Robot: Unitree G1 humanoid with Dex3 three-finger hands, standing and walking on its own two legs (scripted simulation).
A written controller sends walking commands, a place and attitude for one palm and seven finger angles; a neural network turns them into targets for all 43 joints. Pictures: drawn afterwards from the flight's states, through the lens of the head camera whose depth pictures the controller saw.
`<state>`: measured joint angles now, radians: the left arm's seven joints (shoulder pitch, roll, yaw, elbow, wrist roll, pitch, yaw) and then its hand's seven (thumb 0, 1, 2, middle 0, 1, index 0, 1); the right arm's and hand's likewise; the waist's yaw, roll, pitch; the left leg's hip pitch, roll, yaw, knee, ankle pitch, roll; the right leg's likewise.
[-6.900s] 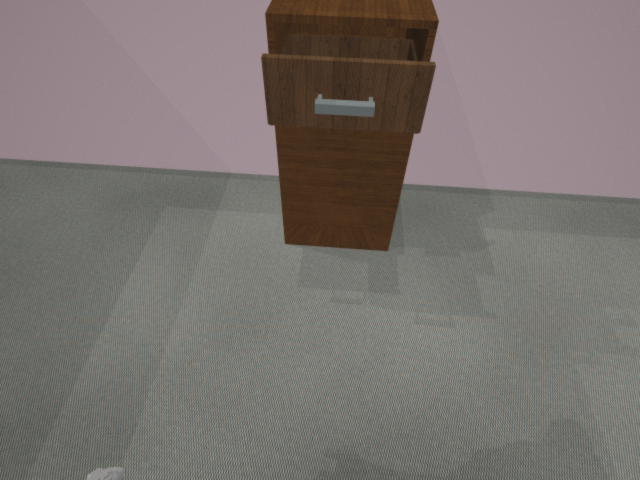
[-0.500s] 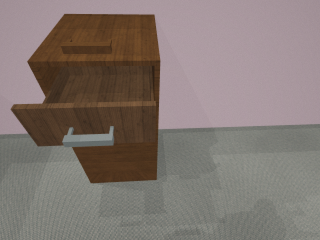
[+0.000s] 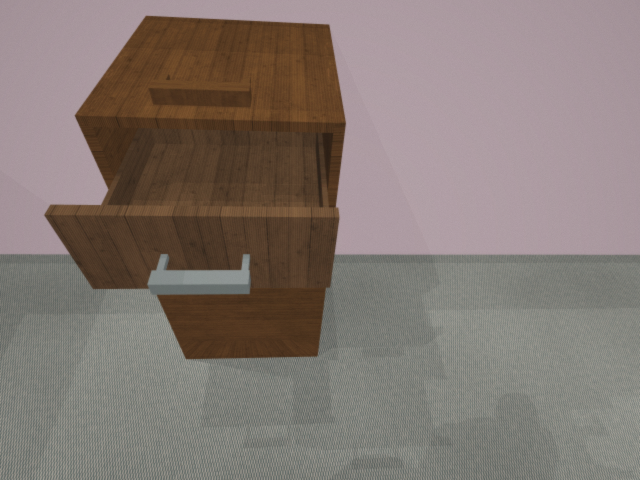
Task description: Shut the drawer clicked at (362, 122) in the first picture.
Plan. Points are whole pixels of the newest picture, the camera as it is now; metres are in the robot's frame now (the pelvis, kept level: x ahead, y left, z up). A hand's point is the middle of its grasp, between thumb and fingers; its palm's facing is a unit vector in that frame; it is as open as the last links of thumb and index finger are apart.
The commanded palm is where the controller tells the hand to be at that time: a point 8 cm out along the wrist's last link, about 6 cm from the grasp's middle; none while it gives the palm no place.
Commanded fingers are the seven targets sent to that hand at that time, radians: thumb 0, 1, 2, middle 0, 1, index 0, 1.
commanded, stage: look again from close up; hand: left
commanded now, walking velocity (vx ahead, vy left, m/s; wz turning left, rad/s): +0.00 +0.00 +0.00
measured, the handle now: (203, 271) +0.39 +0.20 +0.01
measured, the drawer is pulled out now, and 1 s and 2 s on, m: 0.20 0.20 0.20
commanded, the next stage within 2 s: raise the hand and make a fist in 0.54 s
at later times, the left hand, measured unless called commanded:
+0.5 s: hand out of the picture +0.01 +0.17 -0.18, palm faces +0.01 -0.99 -0.13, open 7.4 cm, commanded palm none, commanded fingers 0.00 0.90 0.90 -0.20 -0.30 -0.20 -0.30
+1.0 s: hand (216, 418) +0.19 +0.14 -0.01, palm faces +0.03 -1.00 +0.07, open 6.3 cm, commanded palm +0.13 +0.21 -0.03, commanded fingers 0.00 0.90 0.90 -0.58 -0.71 -0.58 -0.71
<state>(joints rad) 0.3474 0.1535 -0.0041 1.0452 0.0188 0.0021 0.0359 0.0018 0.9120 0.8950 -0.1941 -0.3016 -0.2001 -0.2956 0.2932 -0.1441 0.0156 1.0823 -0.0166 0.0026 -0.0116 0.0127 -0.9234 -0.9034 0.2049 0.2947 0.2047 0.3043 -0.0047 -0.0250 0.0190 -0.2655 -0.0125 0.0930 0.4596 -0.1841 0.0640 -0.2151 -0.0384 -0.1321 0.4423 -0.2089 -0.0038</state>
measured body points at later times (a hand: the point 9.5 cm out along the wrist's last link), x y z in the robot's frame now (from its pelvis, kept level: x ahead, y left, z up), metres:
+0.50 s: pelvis +0.02 +0.02 +0.00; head +0.03 +0.04 +0.45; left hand +0.01 +0.22 -0.17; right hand +0.02 -0.21 -0.15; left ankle +0.04 +0.08 -0.74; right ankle +0.02 -0.12 -0.74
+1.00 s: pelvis +0.01 +0.01 -0.06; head +0.02 +0.02 +0.39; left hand +0.19 +0.19 -0.01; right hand +0.21 -0.25 -0.10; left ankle +0.04 +0.08 -0.74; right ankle +0.03 -0.09 -0.74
